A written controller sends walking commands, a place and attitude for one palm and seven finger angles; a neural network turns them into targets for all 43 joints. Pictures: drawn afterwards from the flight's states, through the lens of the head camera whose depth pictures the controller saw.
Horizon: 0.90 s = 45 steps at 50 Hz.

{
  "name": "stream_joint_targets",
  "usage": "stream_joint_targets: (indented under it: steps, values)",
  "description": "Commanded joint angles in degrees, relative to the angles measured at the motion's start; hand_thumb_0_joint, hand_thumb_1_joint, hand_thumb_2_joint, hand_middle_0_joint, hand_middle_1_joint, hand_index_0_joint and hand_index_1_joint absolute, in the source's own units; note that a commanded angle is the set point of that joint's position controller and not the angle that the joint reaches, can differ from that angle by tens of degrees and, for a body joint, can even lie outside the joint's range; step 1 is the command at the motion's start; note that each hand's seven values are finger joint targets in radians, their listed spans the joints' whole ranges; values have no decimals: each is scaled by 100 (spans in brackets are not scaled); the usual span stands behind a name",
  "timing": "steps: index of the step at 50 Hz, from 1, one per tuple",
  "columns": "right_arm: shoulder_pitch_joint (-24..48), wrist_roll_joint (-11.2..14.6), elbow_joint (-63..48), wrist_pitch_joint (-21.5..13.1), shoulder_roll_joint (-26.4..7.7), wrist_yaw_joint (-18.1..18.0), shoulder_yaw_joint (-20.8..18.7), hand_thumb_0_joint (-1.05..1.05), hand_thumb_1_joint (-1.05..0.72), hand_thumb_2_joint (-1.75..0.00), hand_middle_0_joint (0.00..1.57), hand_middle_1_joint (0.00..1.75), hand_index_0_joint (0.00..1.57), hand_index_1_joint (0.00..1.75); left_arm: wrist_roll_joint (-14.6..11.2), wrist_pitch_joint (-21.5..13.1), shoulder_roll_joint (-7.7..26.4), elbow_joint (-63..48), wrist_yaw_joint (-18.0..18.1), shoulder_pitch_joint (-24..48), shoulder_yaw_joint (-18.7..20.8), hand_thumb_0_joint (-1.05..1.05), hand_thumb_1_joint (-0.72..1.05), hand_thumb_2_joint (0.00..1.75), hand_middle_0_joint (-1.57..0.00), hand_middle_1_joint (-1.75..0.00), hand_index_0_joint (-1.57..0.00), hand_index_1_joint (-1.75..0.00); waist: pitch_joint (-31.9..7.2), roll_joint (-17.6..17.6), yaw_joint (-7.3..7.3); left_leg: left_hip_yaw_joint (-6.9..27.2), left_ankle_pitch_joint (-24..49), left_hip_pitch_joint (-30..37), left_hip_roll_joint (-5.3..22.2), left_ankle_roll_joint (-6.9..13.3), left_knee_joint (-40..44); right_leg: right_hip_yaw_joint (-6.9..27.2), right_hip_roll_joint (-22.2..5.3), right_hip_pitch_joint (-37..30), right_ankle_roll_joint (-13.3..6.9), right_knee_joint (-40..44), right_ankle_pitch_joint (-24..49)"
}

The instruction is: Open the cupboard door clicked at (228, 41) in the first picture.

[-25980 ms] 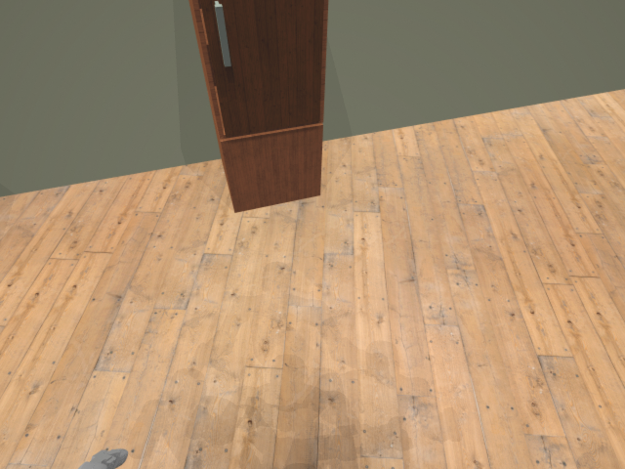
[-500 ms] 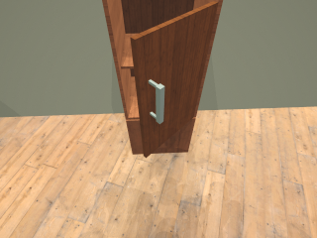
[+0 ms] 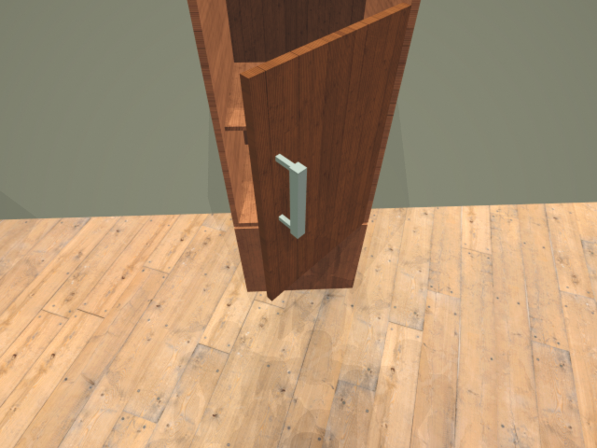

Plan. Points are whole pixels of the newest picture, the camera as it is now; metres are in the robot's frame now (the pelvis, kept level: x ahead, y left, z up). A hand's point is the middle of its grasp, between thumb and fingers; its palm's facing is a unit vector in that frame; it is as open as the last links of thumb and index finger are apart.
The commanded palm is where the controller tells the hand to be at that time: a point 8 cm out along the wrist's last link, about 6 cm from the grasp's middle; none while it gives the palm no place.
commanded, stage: walk to a spot facing it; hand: left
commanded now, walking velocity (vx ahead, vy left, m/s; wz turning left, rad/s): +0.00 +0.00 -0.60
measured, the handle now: (290, 198) +0.51 +0.05 +0.01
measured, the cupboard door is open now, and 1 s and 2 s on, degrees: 42 42 42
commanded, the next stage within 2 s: none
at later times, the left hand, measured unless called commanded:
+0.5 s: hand out of the picture +0.08 +0.17 -0.17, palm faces -0.16 -0.94 -0.31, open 7.4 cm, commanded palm none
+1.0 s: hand (197, 447) +0.16 +0.17 -0.19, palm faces -0.44 -0.87 -0.22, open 7.4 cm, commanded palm none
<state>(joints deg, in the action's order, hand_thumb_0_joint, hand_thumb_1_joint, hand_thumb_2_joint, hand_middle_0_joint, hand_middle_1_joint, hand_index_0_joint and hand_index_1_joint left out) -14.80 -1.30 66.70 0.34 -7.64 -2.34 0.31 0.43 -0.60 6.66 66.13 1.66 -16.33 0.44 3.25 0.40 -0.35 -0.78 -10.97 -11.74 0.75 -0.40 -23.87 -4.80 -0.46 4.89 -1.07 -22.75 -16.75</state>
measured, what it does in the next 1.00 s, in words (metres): steps on the spot, turning right: left foot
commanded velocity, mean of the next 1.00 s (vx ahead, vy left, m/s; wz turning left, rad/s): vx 0.00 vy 0.00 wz -0.60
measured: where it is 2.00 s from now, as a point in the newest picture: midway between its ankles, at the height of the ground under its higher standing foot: outside the picture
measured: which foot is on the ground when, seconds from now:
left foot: down 0.00-0.40, up 0.42-0.92, down 0.94-1.00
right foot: down 0.00-0.92, up 0.94-1.00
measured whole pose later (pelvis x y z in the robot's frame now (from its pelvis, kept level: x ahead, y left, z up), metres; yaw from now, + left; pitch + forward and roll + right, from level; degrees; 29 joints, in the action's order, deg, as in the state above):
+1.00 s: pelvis +0.03 +0.01 -0.01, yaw -32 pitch +2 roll -1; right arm -5.4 -1.3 48.5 0.3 -10.4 -2.2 -1.2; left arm 1.7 2.9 13.9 53.2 -0.3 -14.7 5.4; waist 5.3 -2.7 2.9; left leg 0.3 -17.1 -18.5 1.5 0.1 -34.2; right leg 7.3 5.8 23.0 0.5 -52.0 -29.4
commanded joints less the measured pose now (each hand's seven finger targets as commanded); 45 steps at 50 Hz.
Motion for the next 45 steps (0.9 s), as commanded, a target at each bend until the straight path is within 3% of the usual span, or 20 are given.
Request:
stream_joint_targets:
  steps: [1,6,9,12,14,15,16,18,19,20,21,22,23,26,31,38,41,42,44,45]
  values:
    - [-371,15,-165,14,-565,-74,-150,0,-90,-90,20,30,20,30,4,36,684,-122,58,-513,220,0,90,90,-20,-30,-20,-30,117,-71,31,187,1010,272,503,189,12,611,-585,560,-131,335,1373]
    - [-242,-2,-463,121,-748,-118,-342,0,-90,-90,20,30,20,30,55,198,868,-443,-14,-272,437,0,90,90,-20,-30,-20,-30,88,-169,-5,-95,399,68,634,158,-340,940,-548,928,-243,-36,1280]
    - [-168,-18,-654,103,-875,-128,-420,0,-90,-90,20,30,20,30,67,247,920,-654,-70,-117,507,0,90,90,-20,-30,-20,-30,20,117,-14,35,224,109,849,236,-225,1002,-380,1208,-223,-372,1164]
    - [-151,-26,-828,75,-1141,-140,-519,0,-90,-90,20,30,20,30,79,265,877,-849,-124,-24,535,0,90,90,-20,-30,-20,-30,-222,575,2,462,62,271,1386,509,107,770,-50,1530,-98,-1101,719]
    - [-129,-49,-940,40,-1299,-129,-563,0,-90,-90,20,30,20,30,89,299,770,-992,-173,63,542,0,90,90,-20,-30,-20,-30,-268,1186,17,779,102,135,1942,834,518,430,107,1665,-11,-2077,-629]
    - [-47,-69,-1019,33,-1339,-112,-567,0,-90,-90,20,30,20,30,94,315,753,-1039,-200,95,539,0,90,90,-20,-30,-20,-30,-260,1241,40,757,269,58,2092,952,580,365,39,1692,16,-2376,-1113]
    - [12,-75,-1094,35,-1336,-105,-566,0,-90,-90,20,30,20,30,98,322,717,-1088,-213,105,545,0,90,90,-20,-30,-20,-30,-262,1026,76,665,249,-95,2167,975,533,405,-44,1547,-4,-2452,-1247]
    - [361,-78,-1245,35,-1369,-88,-570,0,-90,-90,20,30,20,30,96,267,765,-1057,-238,-237,566,0,90,90,-20,-30,-20,-30,-360,659,355,82,714,-359,1861,657,-228,358,-83,938,3,-1428,-437]
    - [511,-31,-1346,64,-1275,-76,-562,0,-90,-90,20,30,20,30,116,215,996,-989,-218,-548,610,0,90,90,-20,-30,-20,-30,-387,-99,523,-349,288,-720,1342,303,-1224,817,-277,463,-45,-274,741]
    - [518,33,-1531,93,-845,-35,-518,0,-90,-90,20,30,20,30,198,148,1696,-984,-130,-561,731,0,90,90,-20,-30,-20,-30,-310,-2074,470,-1026,-1698,-1951,345,-179,-2637,2886,-1657,-73,-482,502,2106]
    - [794,4,-1656,166,-977,-31,-518,0,-90,-90,20,30,20,30,109,158,1751,-983,-62,-742,720,0,90,90,-20,-30,-20,-30,-317,-1768,628,-298,-2387,-2087,168,-180,-3655,3204,-1935,153,-735,497,2996]
    - [918,18,-1604,173,-930,-35,-544,0,-90,-90,20,30,20,30,115,169,1667,-1013,-23,-520,723,0,90,90,-20,-30,-20,-30,-143,-1399,487,65,-2177,-2334,222,-159,-4119,3101,-1692,81,-920,244,3341]
    - [934,21,-1609,154,-936,-18,-533,0,-90,-90,20,30,20,30,99,156,1538,-1087,-6,-291,683,0,90,90,-20,-30,-20,-30,-67,-1005,360,213,-1833,-2492,301,-187,-4312,2852,-1520,-46,-1074,-14,3615]
    - [924,30,-1637,143,-849,18,-493,0,-90,-90,20,30,20,30,82,83,1444,-1230,45,-255,662,0,90,90,-20,-30,-20,-30,-652,-429,277,227,-1366,-2392,262,-285,-4240,2513,-1236,-646,-1014,-258,4115]
    - [1220,48,-1812,193,-887,1,-486,0,-90,-90,20,30,20,30,93,93,1477,-1311,39,-427,654,0,90,90,-20,-30,-20,-30,-513,-724,320,310,-1191,-2401,138,-341,-4015,2622,-1028,-550,-849,-156,4080]
    - [1501,103,-2106,116,-836,3,-447,0,-90,-90,20,30,20,30,138,126,1625,-1532,13,-380,712,0,90,90,-20,-30,-20,-30,-477,-694,363,301,-1360,-1992,-3,-296,-3033,3143,-1005,-252,-1125,-191,3887]
    - [1399,136,-2182,73,-831,1,-461,0,-90,-90,20,30,20,30,159,145,1653,-1605,8,-256,736,0,90,90,-20,-30,-20,-30,-507,-819,315,324,-1399,-1493,-120,-238,-2363,3359,-933,70,-1057,-297,3804]
    - [1214,146,-2165,53,-837,-6,-454,0,-90,-90,20,30,20,30,146,151,1682,-1658,3,-105,744,0,90,90,-20,-30,-20,-30,-568,-738,206,348,-1244,-1212,-129,-210,-1937,3327,-873,192,-1000,-371,3735]
    - [642,149,-2027,5,-903,-34,-456,0,-90,-90,20,30,20,30,95,174,1627,-1732,-21,137,727,0,90,90,-20,-30,-20,-30,-741,-613,-56,320,-445,-34,-136,-176,-657,3108,-528,822,-645,-680,3107]
    - [269,109,-1935,-58,-1156,-66,-484,0,-90,-90,20,30,20,30,54,176,1417,-1791,-27,184,682,0,90,90,-20,-30,-20,-30,-897,-73,-214,819,-49,1020,480,4,172,2726,-79,1687,-367,-1140,1925]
